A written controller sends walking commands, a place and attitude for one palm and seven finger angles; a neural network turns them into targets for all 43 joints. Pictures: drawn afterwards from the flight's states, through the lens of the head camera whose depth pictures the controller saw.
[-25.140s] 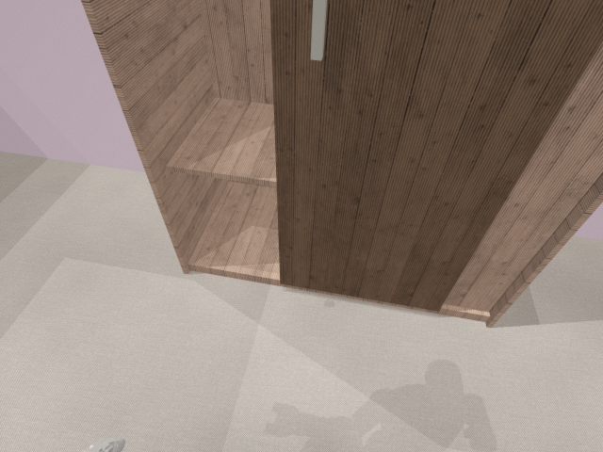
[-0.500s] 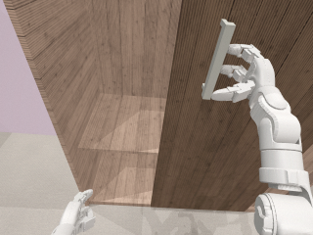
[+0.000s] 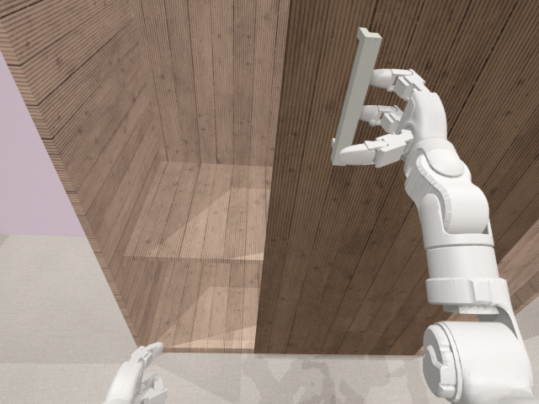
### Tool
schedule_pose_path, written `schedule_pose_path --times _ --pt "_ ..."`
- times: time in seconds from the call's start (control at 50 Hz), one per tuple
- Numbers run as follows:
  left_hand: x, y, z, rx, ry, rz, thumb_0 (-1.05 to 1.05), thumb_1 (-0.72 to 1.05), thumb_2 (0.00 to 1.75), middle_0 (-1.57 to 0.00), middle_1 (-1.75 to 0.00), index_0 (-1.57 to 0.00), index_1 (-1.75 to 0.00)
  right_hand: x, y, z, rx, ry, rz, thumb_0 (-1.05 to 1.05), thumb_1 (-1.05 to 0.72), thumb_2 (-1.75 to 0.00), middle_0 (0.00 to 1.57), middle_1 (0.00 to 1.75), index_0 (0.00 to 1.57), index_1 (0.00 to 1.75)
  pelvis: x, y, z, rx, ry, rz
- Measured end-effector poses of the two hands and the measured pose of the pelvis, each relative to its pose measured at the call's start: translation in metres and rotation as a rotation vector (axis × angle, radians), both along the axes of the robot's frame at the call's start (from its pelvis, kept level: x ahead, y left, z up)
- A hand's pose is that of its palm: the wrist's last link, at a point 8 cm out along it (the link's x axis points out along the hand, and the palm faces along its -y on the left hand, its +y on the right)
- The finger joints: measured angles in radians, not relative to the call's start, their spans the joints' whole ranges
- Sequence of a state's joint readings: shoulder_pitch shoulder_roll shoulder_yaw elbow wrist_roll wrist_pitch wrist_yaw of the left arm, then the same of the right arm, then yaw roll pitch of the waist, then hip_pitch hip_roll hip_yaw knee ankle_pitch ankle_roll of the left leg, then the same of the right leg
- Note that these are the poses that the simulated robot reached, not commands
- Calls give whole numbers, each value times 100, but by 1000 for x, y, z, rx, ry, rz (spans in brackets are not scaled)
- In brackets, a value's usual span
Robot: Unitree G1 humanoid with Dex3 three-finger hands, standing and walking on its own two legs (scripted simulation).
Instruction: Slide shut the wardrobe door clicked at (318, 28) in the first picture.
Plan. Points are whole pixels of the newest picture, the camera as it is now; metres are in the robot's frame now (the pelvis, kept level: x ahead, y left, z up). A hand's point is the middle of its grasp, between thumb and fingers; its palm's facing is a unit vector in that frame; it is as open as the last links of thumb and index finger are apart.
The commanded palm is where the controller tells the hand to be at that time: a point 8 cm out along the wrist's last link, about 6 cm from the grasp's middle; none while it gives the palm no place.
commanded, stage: move the hooked fingers beside the handle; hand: right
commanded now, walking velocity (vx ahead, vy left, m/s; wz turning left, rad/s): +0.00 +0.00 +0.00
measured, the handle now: (349, 101) +0.48 -0.09 +0.27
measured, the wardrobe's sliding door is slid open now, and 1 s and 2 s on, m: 0.38 0.38 0.38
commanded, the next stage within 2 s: none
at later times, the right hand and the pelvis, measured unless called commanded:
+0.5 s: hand (372, 121) +0.40 -0.11 +0.27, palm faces +0.00 +1.00 -0.02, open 13.9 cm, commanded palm +0.39 -0.16 +0.26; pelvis -0.01 +0.00 +0.00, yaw +1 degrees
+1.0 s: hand (384, 124) +0.41 -0.13 +0.27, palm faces -0.01 +1.00 -0.02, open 14.0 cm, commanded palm +0.39 -0.18 +0.26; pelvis +0.01 +0.01 +0.00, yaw +1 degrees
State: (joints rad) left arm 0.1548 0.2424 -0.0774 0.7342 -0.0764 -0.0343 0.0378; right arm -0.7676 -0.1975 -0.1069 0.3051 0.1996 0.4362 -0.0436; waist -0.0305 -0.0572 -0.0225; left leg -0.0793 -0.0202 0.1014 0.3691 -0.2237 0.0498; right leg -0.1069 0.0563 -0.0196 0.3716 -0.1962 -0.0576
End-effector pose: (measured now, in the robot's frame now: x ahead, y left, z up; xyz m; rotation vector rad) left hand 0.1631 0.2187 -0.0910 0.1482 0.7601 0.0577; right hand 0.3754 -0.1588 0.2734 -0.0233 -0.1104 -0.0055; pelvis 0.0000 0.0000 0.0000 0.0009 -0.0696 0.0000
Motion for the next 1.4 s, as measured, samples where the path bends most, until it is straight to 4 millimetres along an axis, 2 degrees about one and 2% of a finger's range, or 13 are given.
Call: schedule_pose_path --times 0.18,0.5,0.66,0.8,0.98,1.18,1.4 --pt "-11 2 -2 2 5 13 1 91 90 -20 -30 -20 -30 -1 1 0 -4 -2 0 -1 50 -30 29 120 25 124 -4 -2 0 0 -4 2" --pt "-11 9 3 13 -24 32 1 91 90 -20 -30 -20 -30 6 -2 0 4 10 10 -1 50 -30 30 120 29 125 -7 2 1 0 3 10" --pt "-17 19 2 15 -15 69 1 91 90 -20 -30 -20 -30 17 -4 1 15 13 23 -1 50 -30 30 120 30 122 -2 5 1 -1 17 25" --pt "-20 28 0 15 2 93 1 91 90 -20 -30 -20 -30 18 -11 -3 10 8 20 -1 50 -30 30 120 30 120 4 8 1 -2 22 35" --pt "-4 33 3 24 -9 78 1 91 90 -20 -30 -20 -30 10 -20 -5 2 9 15 -1 50 -30 30 120 30 120 8 11 0 -2 22 26" --pt "18 27 10 11 -57 49 1 91 90 -20 -30 -20 -30 9 -21 0 1 -3 23 -1 50 -30 30 120 30 120 11 13 0 -4 25 20" --pt "18 27 10 8 -50 48 1 91 90 -20 -30 -20 -30 6 -37 -1 -14 -3 -1 -1 50 -30 30 120 30 120 12 14 0 -4 26 20"
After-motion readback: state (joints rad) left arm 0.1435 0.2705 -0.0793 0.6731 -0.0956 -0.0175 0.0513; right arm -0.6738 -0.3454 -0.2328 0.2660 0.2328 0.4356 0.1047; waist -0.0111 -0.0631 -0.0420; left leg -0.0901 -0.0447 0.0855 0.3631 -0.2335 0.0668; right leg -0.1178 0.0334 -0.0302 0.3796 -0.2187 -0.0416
